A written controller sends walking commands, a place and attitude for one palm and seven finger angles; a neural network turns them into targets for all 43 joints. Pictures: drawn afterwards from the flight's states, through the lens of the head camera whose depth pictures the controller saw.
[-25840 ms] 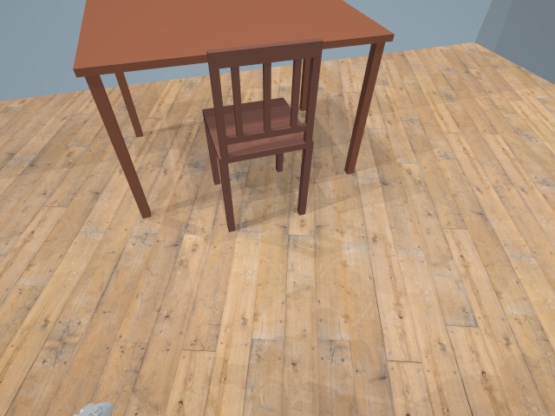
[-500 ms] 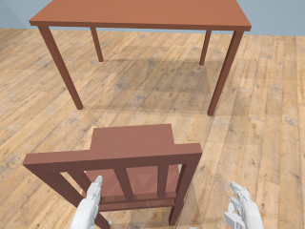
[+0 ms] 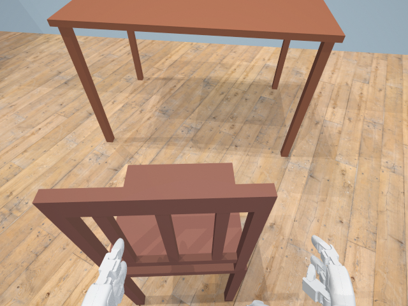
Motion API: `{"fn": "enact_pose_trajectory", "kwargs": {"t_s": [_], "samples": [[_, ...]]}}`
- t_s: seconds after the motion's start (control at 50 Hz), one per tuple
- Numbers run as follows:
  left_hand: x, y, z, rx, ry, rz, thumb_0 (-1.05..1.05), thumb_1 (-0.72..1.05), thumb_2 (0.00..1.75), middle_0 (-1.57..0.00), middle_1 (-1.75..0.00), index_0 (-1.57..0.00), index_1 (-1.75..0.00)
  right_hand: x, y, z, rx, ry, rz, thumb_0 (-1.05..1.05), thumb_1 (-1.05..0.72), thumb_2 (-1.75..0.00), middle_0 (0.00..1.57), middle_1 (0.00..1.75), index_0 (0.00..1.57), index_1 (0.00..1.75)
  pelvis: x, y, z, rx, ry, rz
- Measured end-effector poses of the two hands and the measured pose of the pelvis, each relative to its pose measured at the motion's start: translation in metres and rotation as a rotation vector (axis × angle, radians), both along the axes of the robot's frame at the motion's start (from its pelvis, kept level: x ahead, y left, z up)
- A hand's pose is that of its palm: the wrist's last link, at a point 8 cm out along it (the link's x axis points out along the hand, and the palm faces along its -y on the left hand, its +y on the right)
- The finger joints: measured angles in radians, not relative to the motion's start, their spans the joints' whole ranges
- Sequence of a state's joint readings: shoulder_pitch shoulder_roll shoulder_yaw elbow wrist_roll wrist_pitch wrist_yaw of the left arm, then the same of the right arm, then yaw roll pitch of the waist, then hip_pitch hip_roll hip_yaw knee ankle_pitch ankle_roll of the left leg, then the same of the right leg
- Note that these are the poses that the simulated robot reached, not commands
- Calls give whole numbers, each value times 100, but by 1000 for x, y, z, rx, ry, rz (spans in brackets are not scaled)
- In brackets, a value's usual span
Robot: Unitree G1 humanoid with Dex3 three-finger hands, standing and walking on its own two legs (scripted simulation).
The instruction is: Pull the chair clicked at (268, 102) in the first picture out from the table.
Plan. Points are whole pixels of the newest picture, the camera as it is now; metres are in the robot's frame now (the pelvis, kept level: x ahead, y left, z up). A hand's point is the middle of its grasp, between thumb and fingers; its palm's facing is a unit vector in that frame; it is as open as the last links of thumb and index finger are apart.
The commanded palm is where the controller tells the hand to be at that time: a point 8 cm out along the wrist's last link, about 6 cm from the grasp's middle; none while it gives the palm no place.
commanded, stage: draw the hand back to the body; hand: left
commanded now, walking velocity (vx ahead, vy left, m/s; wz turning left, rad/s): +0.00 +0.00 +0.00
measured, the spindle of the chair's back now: (169, 237) +0.27 +0.10 -0.04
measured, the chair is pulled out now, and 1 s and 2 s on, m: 0.63 0.63 0.63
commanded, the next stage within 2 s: step back with the hand held close in 1.46 s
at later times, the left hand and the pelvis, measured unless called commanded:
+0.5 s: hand (77, 288) +0.14 +0.18 +0.11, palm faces +0.12 -0.94 -0.31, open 16.5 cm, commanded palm +0.11 +0.24 +0.15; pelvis -0.01 +0.00 +0.02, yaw +0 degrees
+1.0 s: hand (4, 205) +0.20 +0.25 +0.22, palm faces +0.44 -0.77 -0.45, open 10.6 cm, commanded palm +0.15 +0.29 +0.24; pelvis +0.02 +0.00 +0.07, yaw +0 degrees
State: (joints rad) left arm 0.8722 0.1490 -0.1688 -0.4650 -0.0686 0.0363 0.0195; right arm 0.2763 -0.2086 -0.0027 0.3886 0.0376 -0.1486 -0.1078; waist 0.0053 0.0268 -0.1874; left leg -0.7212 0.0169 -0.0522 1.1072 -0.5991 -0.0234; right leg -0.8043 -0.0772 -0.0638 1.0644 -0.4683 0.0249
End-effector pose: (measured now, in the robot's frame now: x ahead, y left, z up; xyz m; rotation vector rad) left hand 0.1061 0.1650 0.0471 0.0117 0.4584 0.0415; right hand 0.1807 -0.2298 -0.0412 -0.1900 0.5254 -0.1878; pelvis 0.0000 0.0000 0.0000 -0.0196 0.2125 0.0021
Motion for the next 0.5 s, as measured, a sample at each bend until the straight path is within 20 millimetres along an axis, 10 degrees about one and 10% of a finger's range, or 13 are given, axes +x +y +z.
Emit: {"fn": "enact_pose_trajectory", "kwargs": {"t_s": [0.26,0.5], "samples": [[7,28,32,61,-310,-79,-1,-54,20,0,0,0,0,-12,3,-31,60,64,3,2,-90,-90,20,30,20,30,-15,-3,-12,-9,-6,0],[5,64,86,319,-280,39,-1,-41,27,-2,-3,-11,-7,-20,7,-1,47,62,-23,2,-90,-90,20,30,20,30,-10,-1,23,-11,-121,4]]}}
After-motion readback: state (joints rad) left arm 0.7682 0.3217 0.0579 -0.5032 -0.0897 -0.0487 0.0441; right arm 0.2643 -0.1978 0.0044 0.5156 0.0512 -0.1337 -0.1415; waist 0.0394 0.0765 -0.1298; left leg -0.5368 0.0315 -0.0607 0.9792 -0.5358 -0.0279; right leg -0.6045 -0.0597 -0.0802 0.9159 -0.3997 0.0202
